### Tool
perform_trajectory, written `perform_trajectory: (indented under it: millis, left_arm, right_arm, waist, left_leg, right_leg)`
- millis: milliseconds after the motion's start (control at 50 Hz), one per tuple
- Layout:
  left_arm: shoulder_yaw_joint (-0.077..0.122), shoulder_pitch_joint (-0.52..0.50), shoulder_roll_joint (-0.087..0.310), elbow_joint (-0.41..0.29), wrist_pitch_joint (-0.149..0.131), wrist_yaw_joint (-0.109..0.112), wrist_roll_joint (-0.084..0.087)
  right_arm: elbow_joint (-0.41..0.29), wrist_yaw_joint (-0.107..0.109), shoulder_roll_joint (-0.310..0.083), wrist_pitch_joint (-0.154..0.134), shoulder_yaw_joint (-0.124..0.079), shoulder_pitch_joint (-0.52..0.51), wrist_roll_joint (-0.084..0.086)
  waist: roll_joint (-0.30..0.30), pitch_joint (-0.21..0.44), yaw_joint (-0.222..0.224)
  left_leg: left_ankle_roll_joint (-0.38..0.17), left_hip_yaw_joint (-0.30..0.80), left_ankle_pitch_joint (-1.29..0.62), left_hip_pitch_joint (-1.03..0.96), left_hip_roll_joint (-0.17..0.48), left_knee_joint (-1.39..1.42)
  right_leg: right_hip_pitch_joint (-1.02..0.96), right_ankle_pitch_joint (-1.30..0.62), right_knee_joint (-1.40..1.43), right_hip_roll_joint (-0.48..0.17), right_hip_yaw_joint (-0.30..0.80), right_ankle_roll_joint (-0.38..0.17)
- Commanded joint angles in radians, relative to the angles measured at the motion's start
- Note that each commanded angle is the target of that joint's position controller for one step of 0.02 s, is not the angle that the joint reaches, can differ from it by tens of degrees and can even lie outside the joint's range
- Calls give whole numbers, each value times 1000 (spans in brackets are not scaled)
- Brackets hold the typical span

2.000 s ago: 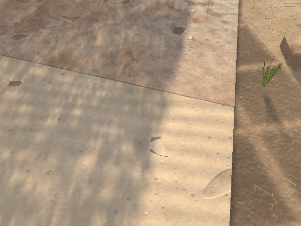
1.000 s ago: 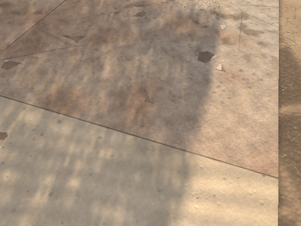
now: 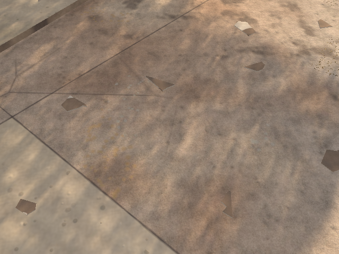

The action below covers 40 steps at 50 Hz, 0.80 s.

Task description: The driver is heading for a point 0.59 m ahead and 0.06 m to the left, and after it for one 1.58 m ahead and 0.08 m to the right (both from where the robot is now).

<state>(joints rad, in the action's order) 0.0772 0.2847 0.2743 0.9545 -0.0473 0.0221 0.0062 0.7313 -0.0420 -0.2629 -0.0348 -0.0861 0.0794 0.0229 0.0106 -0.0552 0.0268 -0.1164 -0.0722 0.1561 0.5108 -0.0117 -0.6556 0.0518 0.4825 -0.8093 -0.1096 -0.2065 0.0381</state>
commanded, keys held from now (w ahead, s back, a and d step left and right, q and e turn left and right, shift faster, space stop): w+q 0.30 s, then w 0.32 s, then e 0.38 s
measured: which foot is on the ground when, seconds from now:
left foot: down 0.00-0.48, up 0.50-0.90, down 0.92-1.00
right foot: up 0.00-0.44, down 0.46-0.92, up 0.94-1.00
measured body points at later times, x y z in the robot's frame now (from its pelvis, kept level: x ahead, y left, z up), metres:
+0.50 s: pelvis +0.29 -0.02 +0.01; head +0.32 -0.01 +0.46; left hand +0.44 +0.28 -0.07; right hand +0.40 -0.29 -0.11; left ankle +0.11 +0.07 -0.69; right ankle +0.42 -0.10 -0.71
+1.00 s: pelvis +0.49 +0.05 +0.02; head +0.53 +0.07 +0.46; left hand +0.49 +0.34 -0.12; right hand +0.75 -0.15 -0.06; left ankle +0.57 +0.18 -0.71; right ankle +0.42 -0.09 -0.65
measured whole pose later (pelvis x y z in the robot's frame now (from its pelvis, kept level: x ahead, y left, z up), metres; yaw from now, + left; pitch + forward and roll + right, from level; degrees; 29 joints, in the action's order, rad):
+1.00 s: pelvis +0.49 +0.05 +0.02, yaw +8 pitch +3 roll -1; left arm 0.07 0.29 0.30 0.83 -0.02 0.02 0.02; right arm 0.65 0.02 -0.24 -0.05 -0.05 0.05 -0.02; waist -0.02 -0.03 0.07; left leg -0.03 0.01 0.12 0.45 0.01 -0.51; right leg 0.38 0.60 -1.01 0.05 0.08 0.03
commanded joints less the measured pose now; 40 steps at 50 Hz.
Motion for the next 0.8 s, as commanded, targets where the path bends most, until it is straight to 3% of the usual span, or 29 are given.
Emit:
perform_trajectory:
  millis: [20, 40, 60, 80, 100, 160, 200, 260, 340, 400, 420, 440, 460, 480, 500, 520, 540, 560, 580, 620, 700, 740, 800]
  left_arm:
    - [6, -110, 116, -166, -91, -23, 32]
    - [5, -144, 119, -179, -108, -28, 45]
    - [7, -135, 113, -161, -112, -20, 23]
    - [19, -123, 131, -153, -103, -15, 3]
    - [24, -106, 133, -152, -87, -17, -1]
    - [20, -132, 95, -175, -57, -14, -19]
    - [12, -215, 78, -205, -54, -11, -22]
    - [-1, -317, 54, -238, -61, -21, -12]
    - [-1, -376, 78, -271, -74, -41, 1]
    - [7, -348, 107, -272, -89, -54, -2]
    - [12, -309, 116, -264, -94, -54, -2]
    - [25, -224, 138, -239, -99, -51, -9]
    - [38, -92, 177, -219, -103, -47, -24]
    - [60, 61, 258, -194, -99, -44, -35]
    - [59, 129, 236, -147, -87, -57, -8]
    - [36, 79, 158, -161, -83, -57, 14]
    - [23, 13, 123, -177, -73, -53, 5]
    - [14, -39, 106, -181, -65, -53, -7]
    - [4, -68, 84, -184, -66, -51, -15]
    - [0, -69, 77, -174, -70, -49, -15]
    - [11, -43, 133, -149, -61, -35, -5]
    - [17, -16, 153, -138, -44, -26, 6]
    - [22, 38, 166, -121, -18, -14, 20]
  right_arm:
    - [2, 8, -227, -20, -64, 339, -12]
    - [1, 9, -184, -30, -52, 296, -10]
    - [-14, 11, -153, -34, -43, 217, -6]
    - [-31, 14, -119, -36, -31, 161, -10]
    - [-44, 19, -107, -36, -24, 138, -17]
    - [-44, 37, -147, -43, -33, 168, -11]
    - [-39, 52, -164, -40, -37, 201, -9]
    - [-33, 59, -163, -31, -38, 237, -5]
    - [-10, 61, -154, -27, -36, 288, 0]
    - [4, 67, -144, -21, -33, 304, -6]
    - [3, 67, -146, -17, -34, 297, -8]
    - [-2, 66, -132, -15, -27, 287, -9]
    - [-17, 61, -97, -17, -11, 276, -17]
    - [-24, 62, -46, -25, 5, 391, -11]
    - [-14, 63, -54, -35, 11, 447, 10]
    - [-19, 61, -139, -39, -6, 359, 20]
    - [-42, 59, -151, -40, -6, 251, 11]
    - [-60, 57, -139, -42, -5, 189, -7]
    - [-63, 55, -130, -42, -9, 183, -17]
    - [-54, 51, -93, -37, -3, 215, -13]
    - [-87, 60, -43, -44, 15, 137, -38]
    - [-91, 56, -31, -47, 22, 86, -33]
    - [-110, 51, -50, -42, 17, 1, -24]
  waist:
    - [102, 345, -149]
    - [78, 232, -126]
    - [-7, 167, -74]
    - [-1, 131, -39]
    - [16, 121, -14]
    - [10, 97, -5]
    - [22, 70, -30]
    - [64, 51, -72]
    - [87, 47, -100]
    - [113, 47, -84]
    - [128, 54, -61]
    - [125, 94, -17]
    - [85, 211, 44]
    - [-126, 373, 40]
    - [-339, 401, 38]
    - [-201, 251, 57]
    - [-108, 150, 55]
    - [-59, 73, 31]
    - [-70, 56, 2]
    - [-108, 64, -24]
    - [-84, 70, -30]
    - [-96, 97, -10]
    - [-110, 103, 18]
  left_leg:
    - [-285, 834, 128, -881, 338, 380]
    - [-244, 671, 64, -762, 302, 372]
    - [-205, 553, -24, -608, 252, 373]
    - [-182, 474, -117, -491, 218, 386]
    - [-176, 442, -160, -417, 198, 408]
    - [-183, 371, -263, -319, 168, 439]
    - [-165, 339, -251, -297, 143, 443]
    - [-118, 311, -138, -268, 101, 429]
    - [-99, 367, -67, -326, 141, 376]
    - [-83, 423, -113, -418, 188, 303]
    - [-73, 428, -178, -435, 189, 267]
    - [-53, 407, -303, -438, 149, 178]
    - [-21, 358, -301, -365, 94, -25]
    - [56, 252, -43, -64, -33, -376]
    - [88, 240, 420, 177, -86, -589]
    - [81, 281, 376, 280, -29, -676]
    - [75, 239, 293, 285, 17, -671]
    - [72, 207, 230, 260, 53, -608]
    - [70, 200, 182, 213, 91, -539]
    - [77, 174, 147, 143, 115, -465]
    - [134, 115, 56, 84, 92, -212]
    - [144, 95, -77, 6, 52, -71]
    - [151, 106, -163, -35, 3, 55]
  right_leg:
    - [761, 64, -633, 101, 298, -33]
    - [785, -27, -569, 57, 287, -60]
    - [719, -100, -476, 12, 287, -62]
    - [646, -140, -395, -14, 288, -55]
    - [587, -167, -362, -26, 291, -46]
    - [564, -246, -226, -11, 264, 3]
    - [584, -359, -77, 11, 257, 24]
    - [524, -534, 155, 61, 252, 24]
    - [479, -583, 277, 83, 265, 6]
    - [450, -484, 316, 82, 263, -34]
    - [403, -445, 335, 92, 244, -54]
    - [285, -438, 371, 111, 221, -83]
    - [64, -457, 336, 22, 300, -140]
    - [-309, -379, 337, -183, 643, -281]
    - [-417, -122, 495, -291, 998, -360]
    - [-319, 37, 528, -266, 945, -319]
    - [-183, 4, 536, -227, 793, -280]
    - [-44, -99, 566, -185, 690, -268]
    - [30, -189, 585, -151, 621, -256]
    - [92, -307, 621, -107, 530, -253]
    - [130, -910, 583, -74, 376, -267]
    - [138, -962, 555, -34, 320, -236]
    - [107, -881, 502, -31, 347, -215]
Velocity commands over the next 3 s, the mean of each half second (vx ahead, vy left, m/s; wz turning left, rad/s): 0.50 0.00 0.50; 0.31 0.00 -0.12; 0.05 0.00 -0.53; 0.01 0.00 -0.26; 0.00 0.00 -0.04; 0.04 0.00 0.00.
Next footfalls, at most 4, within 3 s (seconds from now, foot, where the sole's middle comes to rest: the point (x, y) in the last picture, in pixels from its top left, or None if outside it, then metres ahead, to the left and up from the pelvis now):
0.46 right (203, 251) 0.46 -0.09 -0.75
0.92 left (134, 210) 0.61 0.18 -0.75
1.30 right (202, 223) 0.56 -0.09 -0.75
1.76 left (142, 211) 0.60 0.15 -0.75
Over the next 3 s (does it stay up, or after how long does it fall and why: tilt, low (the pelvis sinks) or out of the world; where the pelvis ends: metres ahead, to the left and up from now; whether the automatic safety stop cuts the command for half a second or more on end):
stays up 0.56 0.05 0.02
